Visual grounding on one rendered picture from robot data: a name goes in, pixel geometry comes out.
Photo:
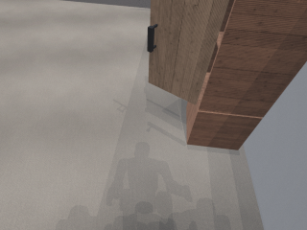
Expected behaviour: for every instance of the cupboard door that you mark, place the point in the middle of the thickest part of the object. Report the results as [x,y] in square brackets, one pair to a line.
[185,39]

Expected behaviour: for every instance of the handle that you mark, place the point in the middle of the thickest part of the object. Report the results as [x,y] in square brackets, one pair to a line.
[150,39]

